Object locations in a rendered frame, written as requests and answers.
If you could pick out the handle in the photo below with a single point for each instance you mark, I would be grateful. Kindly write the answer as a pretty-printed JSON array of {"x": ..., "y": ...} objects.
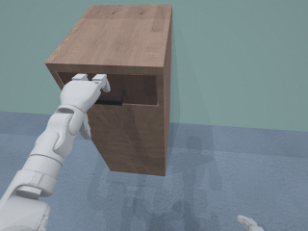
[{"x": 111, "y": 100}]

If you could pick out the robot left upper arm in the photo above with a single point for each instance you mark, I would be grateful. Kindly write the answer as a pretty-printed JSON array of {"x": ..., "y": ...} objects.
[{"x": 24, "y": 214}]

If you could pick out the right robot hand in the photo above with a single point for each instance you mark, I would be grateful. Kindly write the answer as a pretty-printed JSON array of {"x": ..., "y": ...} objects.
[{"x": 249, "y": 224}]

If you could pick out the drawer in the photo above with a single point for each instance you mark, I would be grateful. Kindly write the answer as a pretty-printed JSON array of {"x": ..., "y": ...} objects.
[{"x": 141, "y": 89}]

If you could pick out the cabinet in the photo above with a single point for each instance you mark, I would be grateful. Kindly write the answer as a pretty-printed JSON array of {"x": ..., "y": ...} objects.
[{"x": 133, "y": 39}]

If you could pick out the left robot hand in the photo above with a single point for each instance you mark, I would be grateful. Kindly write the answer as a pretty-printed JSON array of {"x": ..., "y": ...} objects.
[{"x": 82, "y": 94}]

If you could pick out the left robot forearm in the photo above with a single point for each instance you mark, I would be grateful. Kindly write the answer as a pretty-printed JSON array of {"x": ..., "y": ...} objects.
[{"x": 38, "y": 177}]

